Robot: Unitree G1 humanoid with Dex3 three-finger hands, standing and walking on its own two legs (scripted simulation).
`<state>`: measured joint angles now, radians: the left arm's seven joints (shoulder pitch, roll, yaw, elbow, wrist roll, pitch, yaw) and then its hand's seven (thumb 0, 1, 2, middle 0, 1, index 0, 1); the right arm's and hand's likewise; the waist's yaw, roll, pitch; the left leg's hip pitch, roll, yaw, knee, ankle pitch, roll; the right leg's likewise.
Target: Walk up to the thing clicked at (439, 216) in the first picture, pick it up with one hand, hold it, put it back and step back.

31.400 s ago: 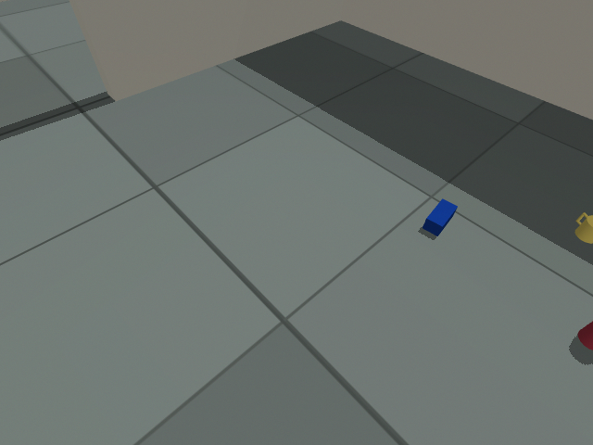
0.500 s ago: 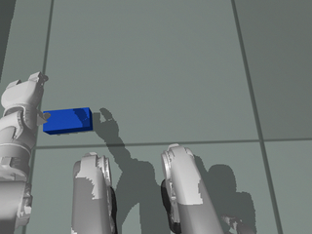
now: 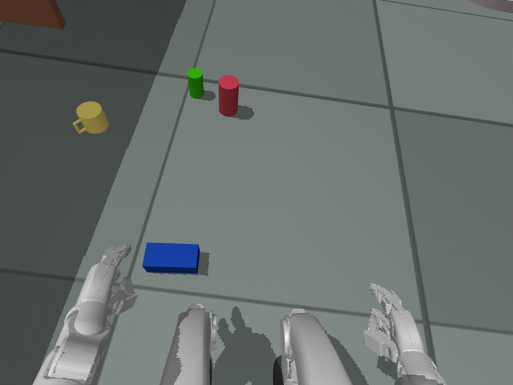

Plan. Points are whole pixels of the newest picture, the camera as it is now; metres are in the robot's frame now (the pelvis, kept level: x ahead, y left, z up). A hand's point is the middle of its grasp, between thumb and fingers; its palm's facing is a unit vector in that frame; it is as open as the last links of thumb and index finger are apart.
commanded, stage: home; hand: left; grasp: from above
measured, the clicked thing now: (172, 258) +0.48 +0.23 -0.56
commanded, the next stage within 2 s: none
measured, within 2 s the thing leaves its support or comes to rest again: neither
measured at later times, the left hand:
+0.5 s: hand (95, 312) +0.22 +0.19 +0.07, palm faces +0.09 -0.97 -0.21, open 7.4 cm
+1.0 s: hand (101, 321) +0.21 +0.18 +0.07, palm faces +0.09 -0.98 -0.20, open 7.4 cm
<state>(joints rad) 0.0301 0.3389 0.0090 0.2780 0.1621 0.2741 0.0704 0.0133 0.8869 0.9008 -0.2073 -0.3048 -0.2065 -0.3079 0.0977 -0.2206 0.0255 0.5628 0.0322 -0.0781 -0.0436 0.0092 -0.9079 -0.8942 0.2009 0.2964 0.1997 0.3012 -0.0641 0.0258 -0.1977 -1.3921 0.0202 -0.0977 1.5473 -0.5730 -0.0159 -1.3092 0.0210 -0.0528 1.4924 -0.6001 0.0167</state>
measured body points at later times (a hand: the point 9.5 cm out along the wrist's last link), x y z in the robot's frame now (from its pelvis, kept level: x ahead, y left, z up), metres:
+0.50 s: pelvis +0.06 +0.01 +0.12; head +0.08 +0.02 +0.57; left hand +0.21 +0.24 +0.09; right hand +0.22 -0.23 +0.05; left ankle +0.07 +0.12 -0.56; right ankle +0.06 -0.13 -0.56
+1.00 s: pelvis +0.06 +0.00 +0.12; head +0.07 +0.01 +0.57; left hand +0.20 +0.24 +0.09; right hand +0.23 -0.23 +0.06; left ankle +0.07 +0.12 -0.56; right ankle +0.06 -0.13 -0.56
